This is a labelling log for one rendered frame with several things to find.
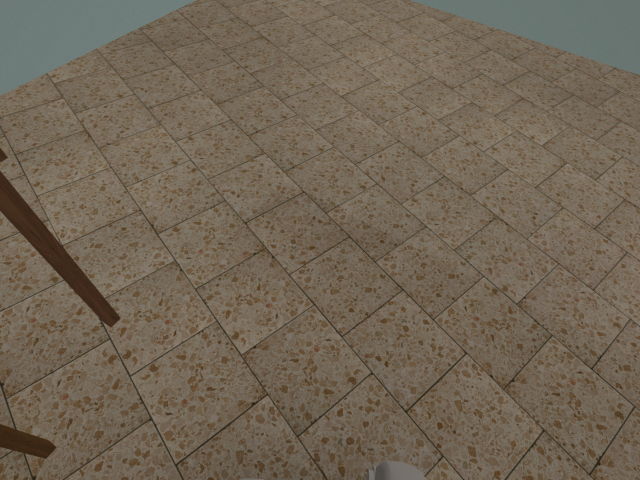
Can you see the chair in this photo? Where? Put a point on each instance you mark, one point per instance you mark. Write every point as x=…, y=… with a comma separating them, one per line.
x=25, y=443

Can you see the table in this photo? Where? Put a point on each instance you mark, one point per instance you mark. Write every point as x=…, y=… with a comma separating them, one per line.
x=18, y=212

